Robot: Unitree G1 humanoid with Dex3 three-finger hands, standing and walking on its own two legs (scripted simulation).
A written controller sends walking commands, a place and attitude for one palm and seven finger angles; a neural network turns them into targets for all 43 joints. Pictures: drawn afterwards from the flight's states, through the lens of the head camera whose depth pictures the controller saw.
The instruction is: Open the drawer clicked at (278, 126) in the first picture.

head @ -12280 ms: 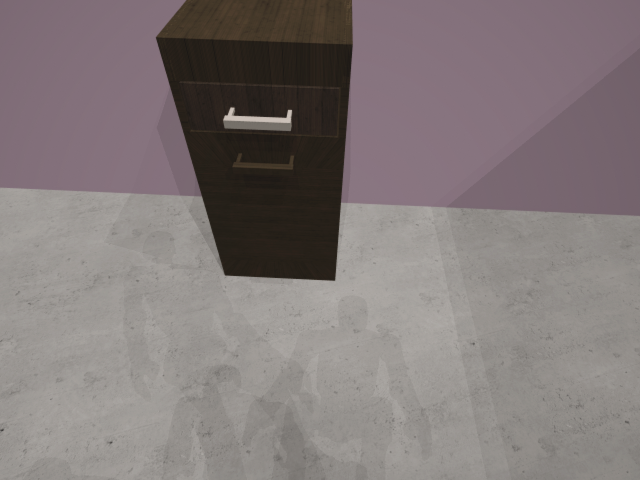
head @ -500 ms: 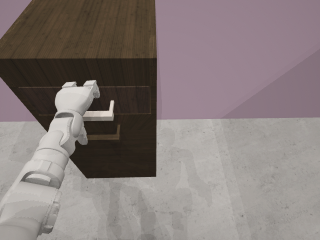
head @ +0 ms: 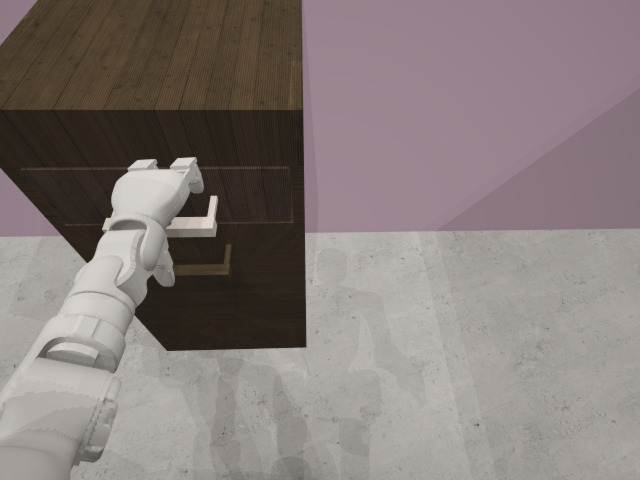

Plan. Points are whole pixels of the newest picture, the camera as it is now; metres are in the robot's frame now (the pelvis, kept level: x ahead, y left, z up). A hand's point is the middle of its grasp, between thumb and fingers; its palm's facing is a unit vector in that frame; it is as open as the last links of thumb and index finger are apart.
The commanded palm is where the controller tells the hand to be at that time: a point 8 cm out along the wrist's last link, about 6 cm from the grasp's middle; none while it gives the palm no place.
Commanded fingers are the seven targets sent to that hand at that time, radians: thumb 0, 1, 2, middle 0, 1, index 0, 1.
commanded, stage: move the hooked fingers above the handle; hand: left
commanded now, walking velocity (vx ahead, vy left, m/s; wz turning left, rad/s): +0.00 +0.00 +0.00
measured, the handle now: (164, 215) +0.50 +0.24 -0.02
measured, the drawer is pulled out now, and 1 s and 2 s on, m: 0.00 0.00 0.00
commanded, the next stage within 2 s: lower the fingers behind the handle in 1.68 s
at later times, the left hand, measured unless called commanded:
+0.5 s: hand (144, 222) +0.45 +0.24 +0.03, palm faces -0.14 -0.03 -0.99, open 13.8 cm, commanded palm +0.45 +0.23 +0.10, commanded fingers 0.00 -0.50 0.30 -0.30 -1.20 -0.30 -1.20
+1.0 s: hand (168, 212) +0.46 +0.21 +0.04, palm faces -0.05 -0.03 -1.00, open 13.5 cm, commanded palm +0.45 +0.24 +0.10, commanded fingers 0.00 -0.50 0.30 -0.30 -1.20 -0.30 -1.20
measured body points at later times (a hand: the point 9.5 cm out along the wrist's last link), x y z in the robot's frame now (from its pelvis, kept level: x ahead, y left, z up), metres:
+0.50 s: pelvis +0.00 -0.01 +0.00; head +0.08 -0.01 +0.45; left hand +0.45 +0.24 +0.09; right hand +0.05 -0.29 -0.12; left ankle +0.00 +0.06 -0.72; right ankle -0.02 -0.08 -0.72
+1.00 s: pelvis +0.00 +0.00 +0.00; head +0.07 -0.01 +0.44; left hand +0.46 +0.21 +0.09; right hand +0.04 -0.26 -0.13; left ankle +0.00 +0.06 -0.72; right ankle -0.02 -0.08 -0.72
